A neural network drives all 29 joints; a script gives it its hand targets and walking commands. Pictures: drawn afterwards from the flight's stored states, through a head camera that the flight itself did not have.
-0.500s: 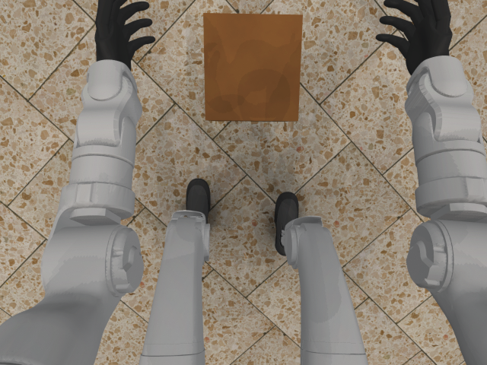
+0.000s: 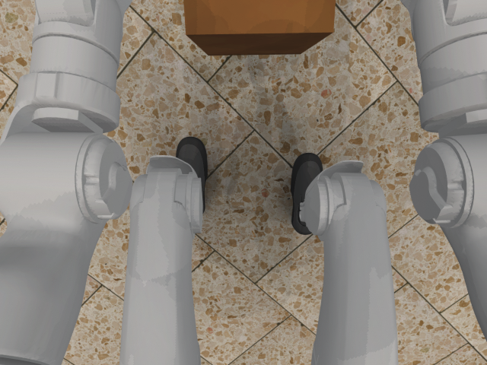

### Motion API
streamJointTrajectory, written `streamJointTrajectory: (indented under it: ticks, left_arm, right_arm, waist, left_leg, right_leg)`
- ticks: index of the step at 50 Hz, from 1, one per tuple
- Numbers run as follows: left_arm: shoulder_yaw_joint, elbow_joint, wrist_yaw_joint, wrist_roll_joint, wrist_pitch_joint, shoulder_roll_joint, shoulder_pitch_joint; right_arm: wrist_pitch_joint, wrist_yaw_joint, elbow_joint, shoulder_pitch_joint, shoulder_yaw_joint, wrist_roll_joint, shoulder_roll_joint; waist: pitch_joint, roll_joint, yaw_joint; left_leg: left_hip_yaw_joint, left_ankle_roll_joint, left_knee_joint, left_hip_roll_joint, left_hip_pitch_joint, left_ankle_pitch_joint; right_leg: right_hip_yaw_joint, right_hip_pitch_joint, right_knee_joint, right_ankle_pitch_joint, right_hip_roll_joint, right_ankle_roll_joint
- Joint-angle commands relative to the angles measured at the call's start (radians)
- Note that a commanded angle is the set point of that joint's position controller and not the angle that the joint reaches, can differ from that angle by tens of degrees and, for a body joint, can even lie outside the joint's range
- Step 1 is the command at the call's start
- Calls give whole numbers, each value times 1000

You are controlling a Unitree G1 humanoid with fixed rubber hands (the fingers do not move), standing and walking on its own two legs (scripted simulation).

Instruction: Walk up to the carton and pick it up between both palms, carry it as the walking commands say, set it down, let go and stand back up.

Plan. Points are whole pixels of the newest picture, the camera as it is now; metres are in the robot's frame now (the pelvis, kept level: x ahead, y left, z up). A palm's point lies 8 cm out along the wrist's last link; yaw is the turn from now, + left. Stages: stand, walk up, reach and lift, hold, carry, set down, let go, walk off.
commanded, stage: reach and lift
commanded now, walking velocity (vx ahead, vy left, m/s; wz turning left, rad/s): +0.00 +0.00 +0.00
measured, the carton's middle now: out of the picture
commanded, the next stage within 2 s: none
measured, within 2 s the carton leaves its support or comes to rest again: neither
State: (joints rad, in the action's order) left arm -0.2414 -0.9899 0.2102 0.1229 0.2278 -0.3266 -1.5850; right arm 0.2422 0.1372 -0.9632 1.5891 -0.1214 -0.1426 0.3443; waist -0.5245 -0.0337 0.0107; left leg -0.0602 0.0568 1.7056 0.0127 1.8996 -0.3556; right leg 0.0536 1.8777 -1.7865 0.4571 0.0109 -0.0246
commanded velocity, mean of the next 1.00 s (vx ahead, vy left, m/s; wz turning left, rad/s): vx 0.00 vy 0.00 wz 0.00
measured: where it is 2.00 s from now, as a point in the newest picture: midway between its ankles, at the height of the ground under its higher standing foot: (248, 200)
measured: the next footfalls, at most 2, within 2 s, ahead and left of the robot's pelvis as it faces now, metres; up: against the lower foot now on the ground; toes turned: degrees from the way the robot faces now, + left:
none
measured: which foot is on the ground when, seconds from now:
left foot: down 0.00-1.00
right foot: down 0.00-1.00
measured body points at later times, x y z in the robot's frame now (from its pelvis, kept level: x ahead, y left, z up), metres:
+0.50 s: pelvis +0.02 +0.00 -0.09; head +0.42 +0.00 +0.11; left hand +0.59 +0.18 -0.30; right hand +0.60 -0.15 -0.29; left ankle +0.17 +0.15 -0.46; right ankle +0.14 -0.13 -0.46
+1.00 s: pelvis +0.03 +0.00 -0.11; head +0.42 +0.00 +0.09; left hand +0.59 +0.18 -0.32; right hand +0.61 -0.14 -0.32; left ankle +0.17 +0.15 -0.46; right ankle +0.14 -0.13 -0.46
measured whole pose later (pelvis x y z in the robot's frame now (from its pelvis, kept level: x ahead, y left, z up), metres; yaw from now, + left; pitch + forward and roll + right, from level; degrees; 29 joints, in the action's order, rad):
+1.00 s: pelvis +0.03 +0.00 -0.11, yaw +0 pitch +35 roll +2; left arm -0.13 -1.22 0.17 0.24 0.03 -0.36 -1.60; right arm 0.07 0.14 -1.12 1.60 -0.01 -0.19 0.35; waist -0.52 -0.02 0.01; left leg -0.06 0.08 2.11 0.00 2.24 -0.48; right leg 0.09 2.21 -2.20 0.59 0.04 -0.06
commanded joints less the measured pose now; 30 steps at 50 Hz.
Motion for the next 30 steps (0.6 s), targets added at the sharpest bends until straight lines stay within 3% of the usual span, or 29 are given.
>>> streamJointTrajectory:
  ticks: [1, 3, 5, 6, 7, 8, 10, 11, 13, 15, 16, 17, 19, 21, 22, 25, 26, 27, 30]
  left_arm:
    - [51, 92, -12, 51, -50, -196, -451]
    - [43, 45, -13, 34, -69, -208, -456]
    - [40, 56, -18, 45, -88, -213, -455]
    - [39, 26, -20, 39, -93, -213, -431]
    - [50, 52, -21, 49, -100, -192, -429]
    - [30, 32, -20, 41, -110, -217, -423]
    - [38, 31, -23, 55, -120, -227, -420]
    - [38, 29, -26, 41, -125, -227, -413]
    - [58, -5, -32, 53, -137, -202, -373]
    - [40, -8, -34, 47, -151, -198, -345]
    - [50, -38, -37, 54, -151, -189, -327]
    - [56, -15, -39, 57, -160, -190, -329]
    - [53, -83, -46, 50, -171, -195, -308]
    - [63, -31, -44, 52, -189, -175, -310]
    - [54, -46, -45, 40, -196, -193, -291]
    - [88, -94, -53, 65, -208, -175, -282]
    - [88, -92, -54, 71, -213, -181, -286]
    - [91, -120, -52, 76, -216, -180, -270]
    - [115, -86, -47, 110, -233, -188, -301]
  right_arm:
    - [-46, 24, 32, 516, -4, -8, 292]
    - [-58, 14, -33, 500, 1, -10, 273]
    - [-76, 17, 0, 518, 6, -10, 270]
    - [-82, 13, -45, 499, 17, -16, 261]
    - [-91, 11, 6, 508, 25, -17, 264]
    - [-95, 16, -20, 499, 32, -21, 263]
    - [-98, 17, -54, 487, 53, -29, 248]
    - [-101, 16, -61, 476, 44, -31, 246]
    - [-116, 13, -80, 438, 59, -40, 227]
    - [-133, 12, -40, 445, 45, -36, 230]
    - [-137, 13, -70, 423, 54, -28, 239]
    - [-144, 11, -42, 428, 64, -41, 221]
    - [-146, 4, -132, 375, 75, -38, 208]
    - [-161, 2, -105, 354, 64, -39, 201]
    - [-169, 0, -111, 348, 58, -41, 207]
    - [-185, 1, -119, 355, 88, -51, 202]
    - [-188, 1, -92, 360, 92, -59, 205]
    - [-193, 3, -145, 323, 87, -48, 218]
    - [-204, 1, -118, 358, 99, -71, 239]
  waist:
    - [1745, 35, 37]
    - [1671, 60, 54]
    - [1664, 25, 51]
    - [1644, 40, 69]
    - [1671, 32, 56]
    - [1649, 20, 77]
    - [1653, 12, 71]
    - [1621, 43, 76]
    - [1616, 44, 62]
    - [1569, 38, 69]
    - [1579, 21, 53]
    - [1570, 27, 67]
    - [1485, 39, 71]
    - [1503, 42, 48]
    - [1466, 57, 65]
    - [1465, 43, 42]
    - [1496, 51, 50]
    - [1469, 41, 37]
    - [1485, 60, 31]
  left_leg:
    - [207, -6, 16, -68, -631, -77]
    - [206, -3, 42, -68, -605, -94]
    - [201, -8, 81, -61, -569, -50]
    - [200, -6, 90, -62, -553, -42]
    - [203, -4, 107, -67, -558, -19]
    - [211, -6, 125, -65, -533, -22]
    - [205, -5, 155, -59, -530, 6]
    - [203, 0, 157, -56, -523, 2]
    - [201, 1, 184, -55, -526, 20]
    - [195, 0, 211, -57, -463, 45]
    - [192, 4, 223, -54, -467, 71]
    - [190, 2, 235, -55, -464, 94]
    - [188, 8, 260, -53, -422, 89]
    - [181, 6, 271, -53, -446, 107]
    - [174, 6, 289, -54, -425, 137]
    - [165, 10, 326, -47, -406, 165]
    - [169, 12, 338, -49, -420, 185]
    - [168, 17, 351, -48, -417, 198]
    - [166, 16, 376, -41, -401, 203]
  right_leg:
    - [-111, -521, 133, 84, 52, 3]
    - [-116, -456, 96, 93, 52, 6]
    - [-108, -462, 68, 50, 46, -3]
    - [-104, -453, 45, 31, 49, -1]
    - [-112, -472, 37, 9, 47, -3]
    - [-109, -459, 17, 19, 48, -10]
    - [-100, -477, -9, -14, 47, -13]
    - [-102, -452, -19, -18, 45, -11]
    - [-105, -444, -43, -28, 46, -17]
    - [-97, -411, -66, -67, 44, -16]
    - [-97, -437, -74, -89, 45, -23]
    - [-98, -412, -85, -110, 43, -26]
    - [-88, -357, -107, -101, 40, -31]
    - [-99, -336, -134, -117, 39, -28]
    - [-88, -285, -153, -138, 41, -31]
    - [-84, -303, -179, -176, 34, -35]
    - [-82, -319, -184, -185, 31, -39]
    - [-84, -291, -197, -192, 31, -40]
    - [-78, -276, -229, -203, 22, -35]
